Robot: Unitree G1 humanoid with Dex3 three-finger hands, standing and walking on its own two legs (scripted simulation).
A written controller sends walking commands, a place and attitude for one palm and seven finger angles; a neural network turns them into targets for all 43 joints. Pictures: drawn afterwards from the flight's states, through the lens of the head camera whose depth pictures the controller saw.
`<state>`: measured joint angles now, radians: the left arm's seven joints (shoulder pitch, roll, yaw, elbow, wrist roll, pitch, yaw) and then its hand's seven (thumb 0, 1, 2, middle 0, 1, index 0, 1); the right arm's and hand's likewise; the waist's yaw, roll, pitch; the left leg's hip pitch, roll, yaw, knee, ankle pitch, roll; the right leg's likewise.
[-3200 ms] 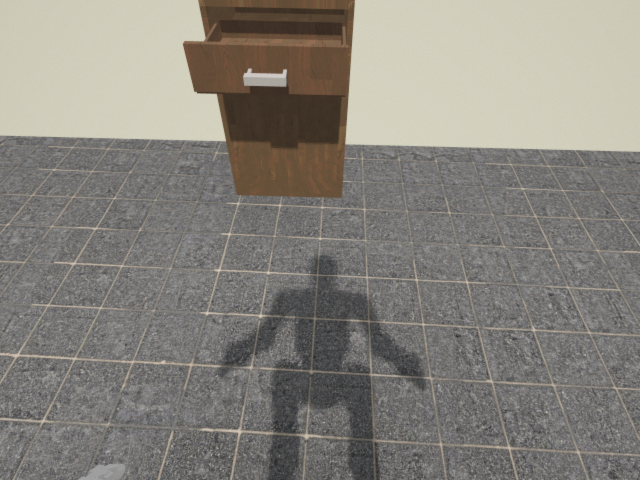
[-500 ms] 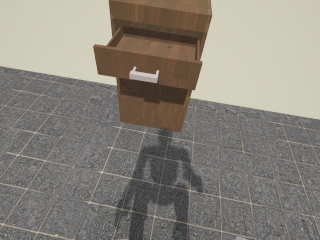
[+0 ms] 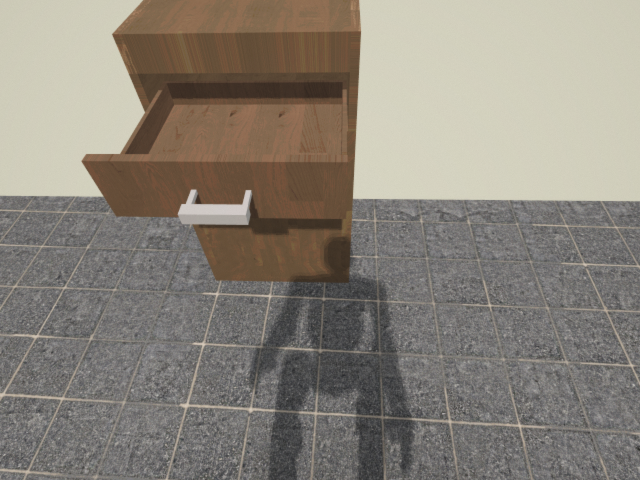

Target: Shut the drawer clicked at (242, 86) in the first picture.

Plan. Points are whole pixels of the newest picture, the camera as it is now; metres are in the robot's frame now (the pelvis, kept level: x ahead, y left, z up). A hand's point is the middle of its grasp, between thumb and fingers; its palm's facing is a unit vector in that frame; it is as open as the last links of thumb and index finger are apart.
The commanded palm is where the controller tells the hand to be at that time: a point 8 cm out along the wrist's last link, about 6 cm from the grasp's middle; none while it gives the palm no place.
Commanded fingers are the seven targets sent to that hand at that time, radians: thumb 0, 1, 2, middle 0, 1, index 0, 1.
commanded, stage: take the last steps up to it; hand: left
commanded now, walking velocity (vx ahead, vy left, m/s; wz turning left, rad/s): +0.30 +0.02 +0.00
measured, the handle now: (217, 205) +0.55 +0.20 -0.01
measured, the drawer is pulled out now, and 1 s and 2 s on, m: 0.30 0.30 0.30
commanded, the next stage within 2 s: come to a stop and stand still in 0.52 s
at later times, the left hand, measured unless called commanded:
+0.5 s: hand out of the picture +0.10 +0.19 -0.18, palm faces +0.07 -0.99 -0.13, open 7.4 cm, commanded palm none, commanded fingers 0.00 0.90 0.90 -0.20 -0.30 -0.20 -0.30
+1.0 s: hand (218, 372) +0.31 +0.19 -0.15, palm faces +0.03 -0.97 -0.23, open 7.3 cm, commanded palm none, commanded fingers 0.00 0.90 0.90 -0.20 -0.30 -0.20 -0.30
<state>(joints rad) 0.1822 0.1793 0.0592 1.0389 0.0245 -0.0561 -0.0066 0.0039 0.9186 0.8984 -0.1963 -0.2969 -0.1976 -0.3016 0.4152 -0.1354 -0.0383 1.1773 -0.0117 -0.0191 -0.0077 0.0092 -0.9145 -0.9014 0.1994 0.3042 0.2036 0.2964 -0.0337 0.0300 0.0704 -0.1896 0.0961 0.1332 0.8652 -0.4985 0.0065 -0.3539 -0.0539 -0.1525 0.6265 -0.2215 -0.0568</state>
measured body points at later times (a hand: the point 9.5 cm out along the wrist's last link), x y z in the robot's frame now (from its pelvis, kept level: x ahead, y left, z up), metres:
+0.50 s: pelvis +0.16 +0.04 +0.01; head +0.17 +0.06 +0.45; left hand +0.10 +0.25 -0.16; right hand +0.25 -0.19 -0.13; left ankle +0.21 +0.13 -0.72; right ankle +0.07 -0.08 -0.67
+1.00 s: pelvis +0.22 +0.01 +0.01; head +0.24 +0.00 +0.46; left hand +0.30 +0.24 -0.13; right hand +0.20 -0.20 -0.16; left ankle +0.19 +0.13 -0.70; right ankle +0.26 -0.10 -0.72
